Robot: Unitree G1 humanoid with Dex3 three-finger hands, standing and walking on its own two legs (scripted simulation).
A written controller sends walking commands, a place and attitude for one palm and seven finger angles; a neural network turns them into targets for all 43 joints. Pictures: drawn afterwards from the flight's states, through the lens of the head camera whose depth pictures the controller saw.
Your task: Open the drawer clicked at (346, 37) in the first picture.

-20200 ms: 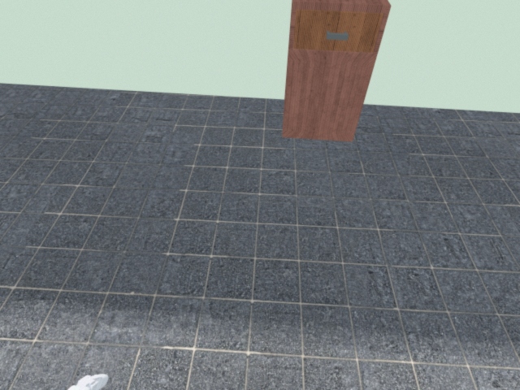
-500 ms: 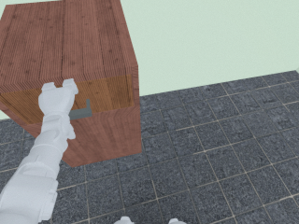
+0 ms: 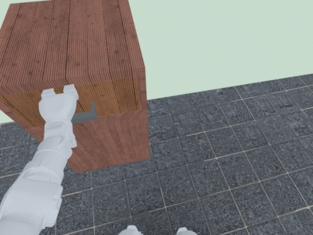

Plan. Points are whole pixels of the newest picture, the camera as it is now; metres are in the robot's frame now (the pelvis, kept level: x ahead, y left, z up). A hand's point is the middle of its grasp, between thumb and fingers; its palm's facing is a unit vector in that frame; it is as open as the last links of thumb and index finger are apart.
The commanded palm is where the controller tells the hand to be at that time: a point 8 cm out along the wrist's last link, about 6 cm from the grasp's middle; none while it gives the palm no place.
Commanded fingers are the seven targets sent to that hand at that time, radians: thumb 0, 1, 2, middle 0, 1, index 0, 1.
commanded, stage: re-aim the fingers above the handle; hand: left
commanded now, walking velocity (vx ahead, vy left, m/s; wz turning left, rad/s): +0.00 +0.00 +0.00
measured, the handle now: (80, 112) +0.50 +0.24 -0.06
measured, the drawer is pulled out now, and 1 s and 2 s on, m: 0.00 0.00 0.00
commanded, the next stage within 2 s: lower the fingers behind the handle in 1.74 s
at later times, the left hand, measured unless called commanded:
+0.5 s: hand (62, 119) +0.44 +0.26 -0.01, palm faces -0.09 -0.01 -1.00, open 13.9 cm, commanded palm +0.43 +0.23 +0.05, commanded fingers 0.00 -0.50 0.30 -0.30 -1.20 -0.30 -1.20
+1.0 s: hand (63, 122) +0.43 +0.26 -0.01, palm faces -0.12 -0.03 -0.99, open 13.9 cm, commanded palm +0.42 +0.23 +0.05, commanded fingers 0.00 -0.50 0.30 -0.30 -1.20 -0.30 -1.20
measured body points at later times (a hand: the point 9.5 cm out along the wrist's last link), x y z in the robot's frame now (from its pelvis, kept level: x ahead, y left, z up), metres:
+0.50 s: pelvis +0.00 +0.00 +0.00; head +0.09 -0.01 +0.44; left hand +0.43 +0.26 +0.05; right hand +0.01 -0.27 -0.13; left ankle -0.01 +0.10 -0.69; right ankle -0.02 -0.12 -0.69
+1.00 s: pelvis +0.00 +0.00 +0.00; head +0.09 +0.00 +0.45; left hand +0.43 +0.26 +0.05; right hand +0.03 -0.26 -0.13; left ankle -0.01 +0.10 -0.69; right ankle -0.02 -0.12 -0.69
